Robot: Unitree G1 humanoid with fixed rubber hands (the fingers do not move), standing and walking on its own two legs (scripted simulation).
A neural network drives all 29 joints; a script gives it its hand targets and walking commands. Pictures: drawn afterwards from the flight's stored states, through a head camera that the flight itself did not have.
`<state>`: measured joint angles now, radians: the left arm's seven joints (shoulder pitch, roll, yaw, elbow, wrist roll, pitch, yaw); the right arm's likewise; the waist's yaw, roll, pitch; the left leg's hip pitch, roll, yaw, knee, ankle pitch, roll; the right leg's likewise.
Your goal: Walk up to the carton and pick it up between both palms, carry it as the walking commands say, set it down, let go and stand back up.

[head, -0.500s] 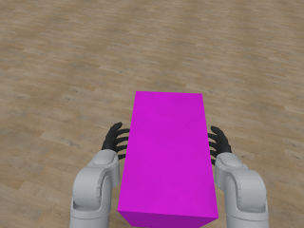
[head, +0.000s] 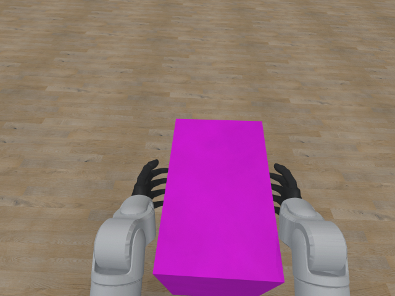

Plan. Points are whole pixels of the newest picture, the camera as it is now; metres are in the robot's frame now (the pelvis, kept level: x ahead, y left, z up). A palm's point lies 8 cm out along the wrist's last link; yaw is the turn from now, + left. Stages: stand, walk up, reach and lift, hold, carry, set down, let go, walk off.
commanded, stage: carry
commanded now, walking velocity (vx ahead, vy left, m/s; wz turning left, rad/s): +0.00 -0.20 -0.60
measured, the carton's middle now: (214, 212) +0.29 -0.01 +0.02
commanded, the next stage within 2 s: none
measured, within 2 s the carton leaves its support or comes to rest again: neither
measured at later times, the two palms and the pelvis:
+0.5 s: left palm (296, 232) +0.23 -0.14 +0.07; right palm out of the picture +0.16 -0.39 +0.07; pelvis -0.07 -0.19 -0.01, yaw -15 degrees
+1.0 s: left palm out of the picture +0.12 -0.40 +0.06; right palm out of the picture -0.02 -0.61 +0.06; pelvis -0.18 -0.35 -0.01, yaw -30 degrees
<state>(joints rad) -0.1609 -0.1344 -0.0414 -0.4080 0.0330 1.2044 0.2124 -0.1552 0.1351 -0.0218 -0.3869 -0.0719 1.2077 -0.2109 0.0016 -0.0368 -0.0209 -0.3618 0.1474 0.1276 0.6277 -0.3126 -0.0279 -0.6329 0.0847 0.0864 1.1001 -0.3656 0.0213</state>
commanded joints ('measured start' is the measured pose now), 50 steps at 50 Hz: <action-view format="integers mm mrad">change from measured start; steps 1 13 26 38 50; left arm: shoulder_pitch -418 -355 -389 -313 -295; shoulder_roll -959 -989 -979 -875 -996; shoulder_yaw -501 -416 -476 -412 -441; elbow -211 -149 -229 -100 -250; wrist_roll -270 -257 -264 -236 -258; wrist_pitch -24 -28 -50 8 -80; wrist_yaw -117 -132 -130 -104 -133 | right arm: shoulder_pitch -458 -617 -450 -400 -469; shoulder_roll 944 1031 1003 887 1057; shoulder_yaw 496 617 560 494 614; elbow -257 -293 -290 -171 -345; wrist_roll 358 432 375 322 418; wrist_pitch -65 -56 -82 -31 -95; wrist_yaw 148 152 152 121 147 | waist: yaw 3 11 -9 18 -3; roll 307 -239 74 -175 -169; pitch -293 -397 -354 -326 -529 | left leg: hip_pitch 380 -209 410 -199 351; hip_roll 270 -55 409 51 -80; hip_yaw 35 -77 -194 145 -64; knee -92 533 -182 473 -201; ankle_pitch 761 -384 654 -464 -41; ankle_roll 43 -81 197 -101 17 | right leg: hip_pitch -77 495 -155 498 314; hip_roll -117 -212 -137 -290 -127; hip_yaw -142 380 -15 282 326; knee -56 -556 178 -631 -629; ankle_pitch -49 828 -62 740 624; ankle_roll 55 -142 25 -85 -111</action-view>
